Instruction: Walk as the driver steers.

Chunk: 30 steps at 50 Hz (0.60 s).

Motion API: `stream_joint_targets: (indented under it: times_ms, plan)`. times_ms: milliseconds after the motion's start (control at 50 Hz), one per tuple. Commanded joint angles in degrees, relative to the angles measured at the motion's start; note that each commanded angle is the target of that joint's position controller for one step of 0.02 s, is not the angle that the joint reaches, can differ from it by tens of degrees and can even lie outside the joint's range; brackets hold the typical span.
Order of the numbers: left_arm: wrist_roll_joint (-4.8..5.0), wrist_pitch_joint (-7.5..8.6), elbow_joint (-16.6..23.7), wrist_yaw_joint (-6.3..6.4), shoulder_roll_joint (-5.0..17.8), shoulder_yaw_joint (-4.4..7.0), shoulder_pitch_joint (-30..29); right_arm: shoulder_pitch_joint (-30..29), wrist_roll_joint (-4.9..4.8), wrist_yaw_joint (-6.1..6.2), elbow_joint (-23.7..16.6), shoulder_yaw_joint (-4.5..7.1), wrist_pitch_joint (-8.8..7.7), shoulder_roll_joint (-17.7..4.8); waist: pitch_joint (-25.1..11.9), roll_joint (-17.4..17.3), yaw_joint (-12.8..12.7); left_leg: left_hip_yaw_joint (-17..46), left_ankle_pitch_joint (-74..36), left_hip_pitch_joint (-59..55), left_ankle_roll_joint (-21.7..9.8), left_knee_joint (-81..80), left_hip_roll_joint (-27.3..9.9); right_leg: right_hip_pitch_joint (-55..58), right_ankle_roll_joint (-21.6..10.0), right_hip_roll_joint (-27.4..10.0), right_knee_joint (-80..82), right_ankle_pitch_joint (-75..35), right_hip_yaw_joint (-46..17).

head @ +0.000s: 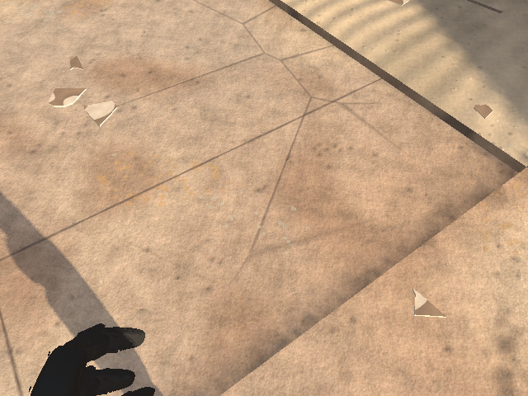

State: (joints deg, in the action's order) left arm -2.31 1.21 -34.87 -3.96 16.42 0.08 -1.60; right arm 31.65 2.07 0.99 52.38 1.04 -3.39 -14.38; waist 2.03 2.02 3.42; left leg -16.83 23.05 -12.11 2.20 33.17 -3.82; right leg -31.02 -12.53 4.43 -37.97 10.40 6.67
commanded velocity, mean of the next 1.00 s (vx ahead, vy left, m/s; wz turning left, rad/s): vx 1.00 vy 0.00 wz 0.45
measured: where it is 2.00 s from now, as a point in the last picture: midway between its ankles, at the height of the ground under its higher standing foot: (41, 92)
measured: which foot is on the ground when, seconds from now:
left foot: down 0.00-0.00, up 0.02-0.44, down 0.46-0.86, up 0.88-1.00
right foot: down 0.00-0.46, up 0.48-0.84, down 0.86-1.00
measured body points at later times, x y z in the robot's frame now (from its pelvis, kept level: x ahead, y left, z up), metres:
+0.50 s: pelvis +0.50 +0.05 -0.03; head +0.53 +0.05 +0.42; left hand +0.48 +0.34 -0.15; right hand +0.67 -0.21 -0.13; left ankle +0.60 +0.11 -0.74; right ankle +0.19 -0.04 -0.60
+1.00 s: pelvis +1.00 +0.11 -0.01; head +1.03 +0.12 +0.44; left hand +0.97 +0.42 -0.11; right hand +1.24 -0.11 -0.12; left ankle +0.86 +0.14 -0.63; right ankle +1.08 +0.01 -0.74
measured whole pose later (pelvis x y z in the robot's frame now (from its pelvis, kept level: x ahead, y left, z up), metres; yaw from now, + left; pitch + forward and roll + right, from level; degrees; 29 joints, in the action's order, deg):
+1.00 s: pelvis +1.00 +0.11 -0.01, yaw +31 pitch +1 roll -2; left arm -2.9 4.8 -42.5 1.1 16.9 1.8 12.2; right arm 15.2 1.4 -1.7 44.5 4.7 -1.1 -21.8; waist 1.4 -3.0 0.8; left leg 1.4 17.7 25.8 -5.8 74.8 1.3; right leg -17.4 1.2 -1.7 -30.1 13.8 4.8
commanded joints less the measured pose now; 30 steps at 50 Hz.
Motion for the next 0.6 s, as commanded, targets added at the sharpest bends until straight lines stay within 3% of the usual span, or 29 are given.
stream_joint_targets:
  times_ms: [20, 40, 60, 80, 120, 140, 180, 220, 240, 280, 320, 360, 380, 400, 420, 440, 460, 480, 500, 520, 540, 580, 600]
  plan:
    - [-0.66, -0.77, -4.5, 3.02, 18.7, 6.84, 23.0, -2.2, -1.51, -0.88, -11.9, 1.36, -0.77, -6.6, -19.8, 11.6, -7.4, 9.6, 6.8, 52.7, -3.0, 58.8, 2.5, 61.2, -11.9, -22.2, 9.0, 7.1, -44.4]
    - [0.16, -1.06, -4.0, 3.67, 16.4, 6.95, 26.2, -12.5, -1.51, -0.7, -14.3, 1.89, -1.96, -11.1, -21.1, 0.5, -12.9, 18.5, -0.5, 58.9, -3.5, 60.3, 2.4, 58.6, -11.7, -21.3, 18.2, 9.5, -49.5]
    - [0.49, -0.38, -6.0, 4.3, 14.9, 6.74, 24.0, -14.6, -2.16, -0.74, -14.8, 1.43, -2.55, -9.8, -10.6, -1.4, -10.2, 18.9, -3.9, 61.2, -3.8, 55.6, -0.5, 49.6, -10.1, -20.9, 21.3, 7.1, -42.7]
    - [0.58, 0.44, -7.2, 4.43, 11.7, 6.01, 22.5, -14.0, -1.76, -0.77, -13.6, 1.15, -2.55, -9.2, -4.0, -5.6, -7.0, 18.7, -4.9, 57.8, -3.9, 49.4, -2.8, 38.8, -7.8, -18.8, 23.0, 3.8, -37.4]
    - [0.73, 2.19, -8.0, 4.88, 7.5, 4.43, 19.4, -11.4, 0.08, -1.5, -12.1, 0.64, -0.45, -7.2, 0.2, -6.2, -1.7, 19.6, -3.9, 48.9, -2.8, 41.8, -5.0, 23.9, -5.7, -14.3, 25.6, 0.4, -28.8]
    - [1.18, 2.99, -8.6, 4.76, 6.0, 3.8, 19.5, -11.3, 0.54, -1.98, -11.9, 0.55, 0.54, -6.4, 0.9, -5.4, -0.5, 19.9, -3.0, 47.2, -2.1, 37.6, -5.9, 20.4, -5.3, -12.8, 27.3, 1.2, -26.3]
    - [1.88, 4.28, -9.9, 4.1, 6.4, 3.88, 21.1, -17.0, 0.84, -2.85, -14.0, 0.03, 1.2, -5.0, 4.8, -2.4, -1.2, 17.8, -7.1, 48.8, -1.2, 28.5, -6.9, 15.9, -5.2, -10.9, 31.6, -0.7, -21.7]
    - [2.3, 5.2, -10.2, 3.31, 6.8, 4.08, 20.5, -24.4, 0.16, -3.53, -16.4, -0.47, 0.63, -4.3, 7.8, -2.2, -2.4, 15.8, -20.1, 45.6, -1.8, 12.9, -6.2, 12.5, -3.0, -7.0, 33.7, -6.6, -14.2]
    - [2.53, 5.87, -10.4, 2.92, 7.3, 4.23, 20.9, -25.6, -0.56, -4.12, -15.9, -0.69, 0.26, -3.7, 6.7, -2.2, -3.4, 13.2, -28.2, 40.4, -2.9, 7.6, -4.2, 11.7, -1.9, -5.7, 35.4, -9.4, -11.0]
    - [3.07, 7.38, -11.9, 2.81, 7.4, 4.12, 23.2, -25.9, -2.05, -4.62, -14.9, -0.16, -0.42, -4.1, 5.7, -2.2, -4.2, 13.9, -43.8, 36.3, -6.3, 1.5, -3.1, 16.6, 0.7, -8.3, 37.7, -15.1, -7.9]
    - [2.57, 7.49, -13.7, 3.37, 8.4, 4.21, 25.4, -28.5, -1.92, -4.6, -14.9, 0.21, -0.55, -5.2, 6.0, -2.3, -5.6, 13.9, -45.4, 38.3, -7.9, -4.1, -0.7, 26.8, 3.0, -10.4, 38.5, -19.7, -5.2]
    - [1.7, 6.78, -14.7, 4.49, 9.5, 4.07, 27.1, -30.1, -0.68, -4.29, -14.8, 0.72, -0.53, -6.4, 5.1, -1.1, -5.9, 11.2, -40.4, 40.1, -9.1, -6.4, 3.4, 37.1, 5.6, -11.6, 33.8, -38.1, -2.6]
    - [1.19, 6.14, -15.1, 5.28, 10.6, 4.13, 28.3, -29.3, -0.09, -4.14, -14.4, 1.08, -0.41, -7.2, 2.9, 0.3, -5.4, 9.5, -36.6, 39.5, -9.6, -6.9, 5.9, 42.1, 7.1, -12.3, 28.9, -50.3, -1.7]
    - [0.16, 5.27, -15.4, 6.07, 11.9, 4.29, 28.5, -25.3, 0.28, -3.93, -13.4, 1.56, -0.26, -8.2, -0.1, 2.5, -3.0, 8.2, -31.5, 36.6, -10.4, -6.0, 8.3, 45.6, 8.2, -13.4, 20.6, -62.9, -0.9]
    - [-0.94, 4.29, -15.2, 6.81, 12.8, 4.55, 27.4, -16.9, 0.22, -3.65, -10.8, 2.25, -0.02, -9.6, -3.9, 3.9, 1.1, 7.9, -27.0, 30.1, -11.4, -4.5, 10.0, 45.7, 9.0, -14.3, 9.1, -71.3, -0.3]
    - [-1.97, 3.29, -14.5, 7.25, 13.2, 4.73, 24.6, -4.8, -0.23, -3.15, -6.9, 3.27, 0.28, -11.5, -8.0, 5.0, 6.8, 9.0, -22.6, 20.4, -13.0, -3.7, 9.7, 42.2, 9.3, -14.4, -6.7, -72.8, 0.3]
    - [-1.92, 3.12, -13.6, 7.28, 12.9, 4.8, 20.7, 5.7, 0.05, -2.29, -4.1, 4.62, 0.59, -13.7, -9.8, 3.4, 12.7, 13.8, -16.3, 7.8, -15.7, -3.7, 6.9, 29.6, 8.9, -10.6, -29.9, -60.1, 1.5]
    - [-1.22, 5.18, -10.2, 5.82, 2.7, 2.42, 22.1, 5.6, -0.23, -1.94, -2.9, 6.21, 1.25, -18.6, -11.9, -20.7, 4.6, 32.1, -33.6, -14.1, -21.3, 5.7, -5.4, -1.3, 12.0, -0.4, -55.3, 15.6, -2.2]
    - [2.37, 6.24, -6.2, 5.29, 4.6, 1.42, 22.5, 3.8, -0.46, -2.62, -4.4, 7.27, 1.45, -21.4, -24.6, -20.0, 4.7, 61.7, -14.5, -27.3, -33.0, -7.3, -14.1, -19.8, 13.6, 2.7, -65.7, 21.7, -11.7]
    - [1.28, 6.89, -5.5, 5.66, 6.7, 1.01, 14.3, 1.1, -0.51, -2.19, -5.6, 6.63, 1.35, -16.2, -17.5, -4.3, 6.7, 60.4, -10.7, -21.1, -30.3, -13.8, -13.3, -24.1, 12.3, -2.5, -61.6, 14.5, -14.1]
    - [0.6, 7.57, -4.4, 5.15, 7.0, 0.71, 11.8, -1.4, -1.2, -1.92, -4.5, 5.48, 1.46, -12.5, -9.2, 1.4, 3.2, 54.9, -11.7, -7.9, -26.0, -16.3, -10.8, -20.7, 11.1, -5.5, -52.7, 9.6, -13.6]
    - [-2.03, 5.91, -2.9, 4.32, 5.3, -0.03, 10.6, -4.2, -1.61, -1.22, -3.9, 4.4, 0.82, -10.6, -1.2, 5.5, -2.6, 48.1, -17.2, 11.9, -23.1, -17.9, -6.3, -13.5, 12.0, -8.1, -44.7, 10.7, -12.7]
    - [-2.89, 4.51, -2.7, 3.88, 4.5, -0.48, 11.4, -5.7, -1.85, -1.19, -3.9, 3.97, 0.38, -10.4, 1.4, 5.1, -5.1, 45.1, -17.2, 20.4, -22.2, -19.9, -4.1, -10.0, 13.1, -9.1, -39.8, 12.2, -11.7]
